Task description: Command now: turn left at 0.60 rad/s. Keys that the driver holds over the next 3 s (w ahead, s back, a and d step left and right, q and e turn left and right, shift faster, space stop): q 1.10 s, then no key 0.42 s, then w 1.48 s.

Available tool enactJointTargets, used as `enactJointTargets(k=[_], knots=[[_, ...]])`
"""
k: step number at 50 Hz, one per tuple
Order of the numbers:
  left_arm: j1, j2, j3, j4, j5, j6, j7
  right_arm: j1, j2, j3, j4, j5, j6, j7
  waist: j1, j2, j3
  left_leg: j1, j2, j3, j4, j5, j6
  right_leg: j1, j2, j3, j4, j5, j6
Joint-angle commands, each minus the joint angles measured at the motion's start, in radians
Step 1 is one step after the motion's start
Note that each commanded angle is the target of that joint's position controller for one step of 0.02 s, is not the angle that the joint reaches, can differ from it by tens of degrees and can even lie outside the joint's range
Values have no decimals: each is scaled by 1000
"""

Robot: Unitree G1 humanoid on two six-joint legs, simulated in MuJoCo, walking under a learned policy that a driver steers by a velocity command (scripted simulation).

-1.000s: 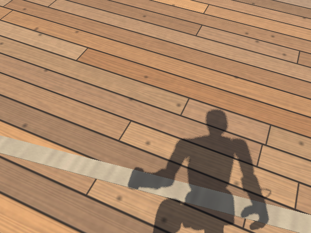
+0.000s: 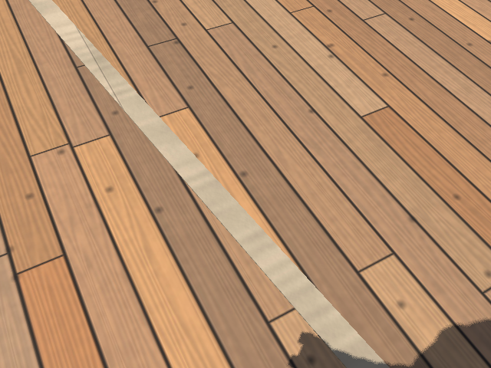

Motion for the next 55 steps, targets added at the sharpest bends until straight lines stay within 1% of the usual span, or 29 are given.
enactJointTargets(k=[1, 3, 4, 5, 6, 7, 8, 10, 13, 17, 22, 24, 25, 26, 27, 28, 29, 30, 31, 34, 38, 46, 49, 50, 51, 52, 53, 54, 55], knots=[[-14, 100, 24, -76, -5, -28, -12, -22, -180, -53, -75, 7, -3, 1, 2, 163, -126, 183, 255, -340, -71, 387, 173, -2, 11, 3, -108, -10, -15], [40, 102, 29, -63, -4, -35, -19, -58, -172, -51, -86, 21, 3, -2, 42, 154, -135, 159, 213, -341, -31, 363, 130, 113, 9, -16, -305, 127, -37], [71, 124, 38, -54, 2, -36, -18, -59, -154, -46, -92, 24, 4, -6, 50, 129, -143, 93, 174, -316, 6, 251, 86, 222, -44, 3, -385, 255, -60], [82, 186, 50, -64, 18, -30, -12, -8, -103, -33, -93, 10, 3, -4, 18, -44, -175, -32, 84, -203, 175, -43, 29, 351, -234, 160, -394, 388, -132], [65, 239, 58, -60, 44, -21, -12, 17, -112, -39, -115, 17, -4, -3, -18, -286, -112, -251, -73, -17, 346, -425, -33, 356, -401, 382, -408, 597, -306], [37, 181, 45, -85, 42, -24, -9, 45, -200, -66, -92, -2, -11, -2, -7, -204, -107, -280, 6, -4, 580, -439, -83, 315, -467, 389, -403, 612, -380], [-5, 130, 29, -101, 34, -23, -2, 52, -228, -81, -69, 6, -8, 2, -19, -143, -94, -276, 27, 6, 662, -370, -100, 288, -405, 283, -388, 577, -347], [-43, 101, 18, -109, 11, -17, 7, 59, -181, -75, -47, 6, 12, 0, -16, -119, -61, -313, 42, 28, 737, -259, -135, 290, -310, 147, -373, 504, -286], [8, 118, 19, -100, 19, 0, 19, -2, -118, -53, -82, 20, 15, 10, 26, -149, -52, -332, 67, 106, 660, -195, -160, 326, -276, 44, -389, 540, -298], [36, 165, 35, -98, 18, 15, 17, -54, -89, -34, -119, 10, 11, 22, 63, -168, -89, -265, 124, 155, 455, -196, -164, 386, -317, -2, -385, 559, -313], [24, 203, 48, -95, -8, 16, -7, -24, -105, -39, -128, 13, 19, 40, 48, -185, -91, -93, 119, 231, 215, -148, -115, 332, -345, -60, -350, 545, -285], [9, 195, 47, -90, -30, 11, -10, 37, -105, -48, -111, 12, 23, 45, 1, -162, -95, 36, 92, 261, 14, -2, -64, 287, -330, -104, -263, 480, -228], [63, 156, 37, -67, -28, 6, -14, 80, -134, -62, -98, 9, 22, 37, -10, -91, -111, 168, 84, 224, -79, 121, -27, 206, -290, -159, -158, 375, -163], [88, 96, 18, -79, 15, 4, -17, 122, -241, -91, -107, 11, 17, 21, -1, 166, -131, 351, 282, -65, -122, 464, 51, -27, -186, -253, 117, 35, -63], [3, 73, 5, -143, 39, 2, -8, 112, -306, -92, -133, -21, -5, 24, -15, 326, -149, 330, 493, -370, -115, 633, 275, -246, -44, -171, 347, -344, -11], [-46, 126, 21, -144, 23, 5, 1, 120, -241, -77, -129, -35, -29, 35, -64, 188, -184, 298, 474, -327, -142, 530, 308, -254, -65, -55, 479, -332, -15], [-44, 137, 26, -142, 6, 8, 3, 79, -214, -63, -115, -30, -43, 34, -30, 164, -137, 250, 415, -237, -148, 434, 254, -253, -82, -36, 496, -247, -32], [-18, 140, 32, -120, 8, 11, 10, 26, -192, -59, -114, -12, -45, 27, -3, 117, -109, 222, 356, -178, -150, 330, 197, -250, -96, -30, 461, -161, -35], [-9, 152, 36, -116, 16, 14, 15, -14, -172, -49, -119, 3, -41, 21, 11, 124, -90, 196, 329, -154, -151, 321, 170, -242, -97, -28, 430, -98, -29], [29, 129, 32, -102, 14, 12, 8, -33, -162, -37, -125, -8, -34, 6, 32, 139, -119, 158, 285, -121, -153, 366, 172, -169, -58, -43, 419, 3, -5], [-8, 103, 20, -118, 12, 10, 8, -11, -175, -42, -114, -4, -28, -2, 9, 140, -109, 187, 271, -168, -139, 287, 175, -163, -38, -26, 222, 19, 12], [-8, 110, 21, -136, -1, -16, -14, -40, -191, -50, -116, 2, -10, 12, -2, 164, -110, 146, 252, -332, -84, 279, 174, -13, 7, -3, -38, -30, -13], [57, 107, 26, -121, 1, -28, -24, -82, -180, -47, -121, 19, -2, 9, 43, 158, -129, 132, 206, -352, -27, 303, 127, 122, 10, -20, -273, 109, -42], [87, 128, 34, -113, 8, -30, -22, -78, -161, -42, -122, 23, 0, 5, 51, 129, -138, 71, 169, -326, 13, 202, 82, 225, -44, 1, -358, 237, -66], [95, 191, 46, -125, 24, -24, -14, -21, -108, -28, -118, 9, -2, 6, 17, -58, -170, -45, 76, -203, 195, -97, 19, 346, -242, 172, -386, 369, -140], [78, 241, 53, -118, 49, -17, -16, -3, -133, -39, -135, 17, -8, 4, -11, -283, -95, -252, -73, -7, 385, -441, -45, 322, -409, 393, -415, 539, -319], [54, 189, 41, -140, 43, -21, -12, 24, -212, -64, -114, -1, -14, 2, -2, -201, -91, -274, 12, 0, 604, -436, -91, 281, -463, 399, -413, 528, -384], [13, 136, 24, -151, 34, -20, -3, 26, -233, -77, -91, 9, -10, 4, -13, -143, -74, -272, 32, 9, 676, -363, -106, 257, -401, 294, -399, 487, -347], [-19, 118, 18, -157, 25, -16, 2, 38, -208, -76, -68, 11, 1, 2, -21, -114, -55, -278, 42, 24, 710, -305, -125, 252, -332, 201, -391, 426, -300]])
